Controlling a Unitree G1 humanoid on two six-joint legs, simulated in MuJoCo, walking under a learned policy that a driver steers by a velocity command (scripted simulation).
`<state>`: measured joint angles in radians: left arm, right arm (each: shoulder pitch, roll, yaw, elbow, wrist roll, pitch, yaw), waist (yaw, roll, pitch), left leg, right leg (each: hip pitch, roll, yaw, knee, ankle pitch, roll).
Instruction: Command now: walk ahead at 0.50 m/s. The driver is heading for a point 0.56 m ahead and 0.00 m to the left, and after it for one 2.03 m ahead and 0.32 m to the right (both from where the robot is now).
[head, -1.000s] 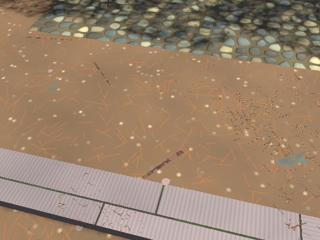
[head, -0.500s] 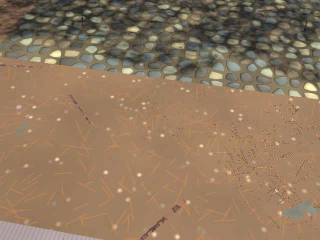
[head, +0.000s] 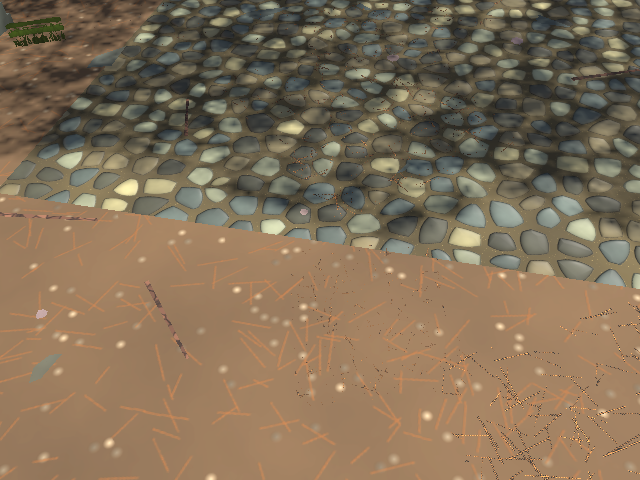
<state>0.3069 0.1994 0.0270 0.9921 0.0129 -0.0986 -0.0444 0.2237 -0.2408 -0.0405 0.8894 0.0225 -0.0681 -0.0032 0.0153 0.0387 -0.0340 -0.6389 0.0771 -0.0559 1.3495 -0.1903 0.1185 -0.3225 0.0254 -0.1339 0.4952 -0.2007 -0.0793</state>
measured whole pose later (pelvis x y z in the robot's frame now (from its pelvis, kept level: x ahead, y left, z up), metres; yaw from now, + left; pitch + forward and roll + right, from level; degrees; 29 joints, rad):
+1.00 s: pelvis +0.56 +0.02 -0.02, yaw -1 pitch +3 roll +1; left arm 0.01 0.22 0.06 0.86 -0.01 -0.10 -0.04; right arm 0.39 -0.24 -0.07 1.02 0.01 -0.06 -0.01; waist -0.05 0.00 0.02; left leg -0.01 0.02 0.04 0.59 -0.48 0.00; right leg -0.52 -0.02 -0.05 0.56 -0.09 -0.08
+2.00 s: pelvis +1.10 +0.05 +0.01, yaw -1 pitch +2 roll +2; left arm 0.02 0.23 0.06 0.89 -0.02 -0.07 -0.02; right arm 0.37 -0.23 -0.06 1.02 0.01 -0.08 -0.01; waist -0.07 -0.04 0.00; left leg 0.04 -0.05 0.06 0.20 -0.28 0.03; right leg -0.64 -0.09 0.01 0.57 0.06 -0.03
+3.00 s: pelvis +1.63 +0.02 +0.01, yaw -23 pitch +1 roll +2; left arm 0.10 0.28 0.09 0.78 -0.02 -0.03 -0.02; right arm 0.31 -0.26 -0.08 0.97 -0.01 -0.09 -0.02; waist -0.08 -0.04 0.02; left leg 0.01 0.00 0.22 0.23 -0.26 0.00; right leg -0.69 -0.12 0.02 0.78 -0.01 -0.03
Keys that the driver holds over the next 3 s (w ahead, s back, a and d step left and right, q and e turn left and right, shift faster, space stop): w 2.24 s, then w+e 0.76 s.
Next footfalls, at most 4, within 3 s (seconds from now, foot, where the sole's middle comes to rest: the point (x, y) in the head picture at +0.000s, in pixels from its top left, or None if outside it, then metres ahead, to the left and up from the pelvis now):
0.42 left None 0.40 0.16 -0.77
0.98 right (386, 401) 0.72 -0.08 -0.77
1.54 left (287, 293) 1.03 0.16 -0.77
2.10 right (375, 209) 1.34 -0.08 -0.77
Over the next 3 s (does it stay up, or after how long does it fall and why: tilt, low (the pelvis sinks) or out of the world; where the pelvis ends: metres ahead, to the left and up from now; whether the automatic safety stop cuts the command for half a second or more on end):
stays up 1.63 0.02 0.01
